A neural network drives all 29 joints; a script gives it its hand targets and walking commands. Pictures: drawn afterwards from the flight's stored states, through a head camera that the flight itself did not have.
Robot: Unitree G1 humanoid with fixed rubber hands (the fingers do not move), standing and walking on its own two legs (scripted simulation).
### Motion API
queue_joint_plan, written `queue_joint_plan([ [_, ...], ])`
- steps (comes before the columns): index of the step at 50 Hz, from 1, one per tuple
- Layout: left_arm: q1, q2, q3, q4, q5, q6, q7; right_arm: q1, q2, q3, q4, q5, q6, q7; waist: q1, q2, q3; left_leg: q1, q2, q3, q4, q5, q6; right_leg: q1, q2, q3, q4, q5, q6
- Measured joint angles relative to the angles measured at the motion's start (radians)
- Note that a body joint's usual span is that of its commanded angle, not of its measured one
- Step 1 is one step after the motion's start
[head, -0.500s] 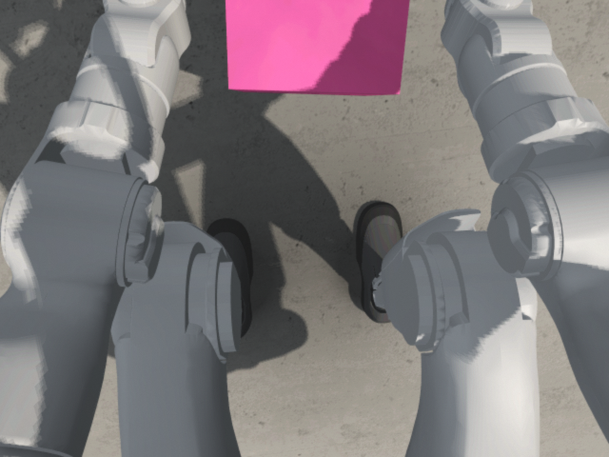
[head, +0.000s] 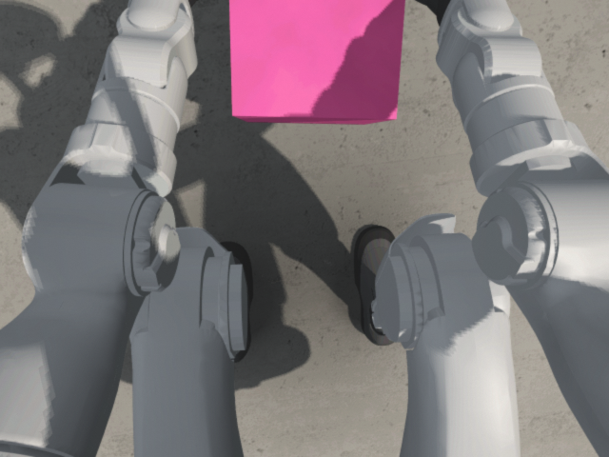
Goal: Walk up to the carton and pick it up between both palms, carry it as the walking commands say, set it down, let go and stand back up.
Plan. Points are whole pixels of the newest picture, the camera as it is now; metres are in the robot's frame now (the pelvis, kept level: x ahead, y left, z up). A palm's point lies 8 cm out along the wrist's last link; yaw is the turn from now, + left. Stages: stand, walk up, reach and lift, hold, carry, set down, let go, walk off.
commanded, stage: reach and lift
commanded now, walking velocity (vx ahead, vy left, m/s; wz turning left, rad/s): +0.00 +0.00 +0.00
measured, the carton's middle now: (312, 0) +0.56 -0.02 -0.27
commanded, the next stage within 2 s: none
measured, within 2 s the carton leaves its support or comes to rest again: leaves its support in 0.02 s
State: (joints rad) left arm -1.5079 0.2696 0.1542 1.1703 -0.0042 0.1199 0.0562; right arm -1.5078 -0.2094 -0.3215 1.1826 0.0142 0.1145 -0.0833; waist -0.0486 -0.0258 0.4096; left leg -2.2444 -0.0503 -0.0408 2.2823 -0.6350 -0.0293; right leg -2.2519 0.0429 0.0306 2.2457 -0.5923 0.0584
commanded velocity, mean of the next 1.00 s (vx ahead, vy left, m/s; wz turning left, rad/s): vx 0.00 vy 0.00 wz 0.00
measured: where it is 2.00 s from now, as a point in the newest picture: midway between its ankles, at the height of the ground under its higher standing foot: (306, 311)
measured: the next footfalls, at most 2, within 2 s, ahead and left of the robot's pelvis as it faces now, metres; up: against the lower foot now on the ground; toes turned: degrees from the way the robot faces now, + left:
none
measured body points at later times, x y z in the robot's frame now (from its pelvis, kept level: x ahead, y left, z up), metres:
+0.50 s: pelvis +0.00 +0.00 +0.01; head +0.35 +0.01 +0.28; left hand +0.55 +0.12 -0.16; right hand +0.54 -0.15 -0.15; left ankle +0.10 +0.12 -0.32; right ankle +0.11 -0.13 -0.32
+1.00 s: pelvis +0.00 -0.01 +0.04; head +0.35 +0.01 +0.31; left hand +0.55 +0.12 -0.11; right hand +0.53 -0.14 -0.10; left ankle +0.10 +0.12 -0.32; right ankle +0.11 -0.13 -0.32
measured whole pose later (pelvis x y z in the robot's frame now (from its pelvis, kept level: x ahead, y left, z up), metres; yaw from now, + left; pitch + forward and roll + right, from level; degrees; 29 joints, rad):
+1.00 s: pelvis +0.00 -0.01 +0.04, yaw +2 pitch +42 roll -1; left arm -1.36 0.11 0.26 0.88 0.09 0.24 0.27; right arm -1.29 0.02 -0.45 0.74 -0.12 0.22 -0.32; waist -0.07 0.00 0.18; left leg -2.27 -0.13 -0.07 2.11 -0.57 -0.07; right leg -2.27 0.09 0.07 2.10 -0.56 0.09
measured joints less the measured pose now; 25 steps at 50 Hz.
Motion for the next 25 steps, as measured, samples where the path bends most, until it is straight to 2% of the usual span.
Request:
queue_joint_plan([
  [9, 0.035, -0.012, 0.014, -0.021, 0.008, 0.014, 0.008, 0.043, 0.020, -0.009, -0.037, -0.005, 0.016, 0.001, -0.008, 0.003, -0.040, -0.009, -0.010, -0.002, -0.011, -0.004, -0.002, -0.005, 0.011, 0.008, -0.009, -0.011, 0.009],
  [18, 0.069, -0.028, 0.000, -0.061, -0.010, 0.026, 0.053, 0.085, 0.041, 0.007, -0.106, 0.017, 0.036, -0.034, -0.017, 0.017, -0.064, -0.009, -0.029, -0.004, -0.031, 0.012, -0.007, 0.003, 0.022, 0.020, -0.024, -0.007, 0.023],
  [25, 0.077, -0.043, 0.032, -0.105, 0.008, 0.044, 0.084, 0.105, 0.076, -0.033, -0.176, 0.000, 0.051, -0.060, -0.024, 0.011, -0.080, -0.005, -0.038, -0.010, -0.050, 0.032, -0.016, 0.007, 0.035, 0.025, -0.041, 0.009, 0.030],
])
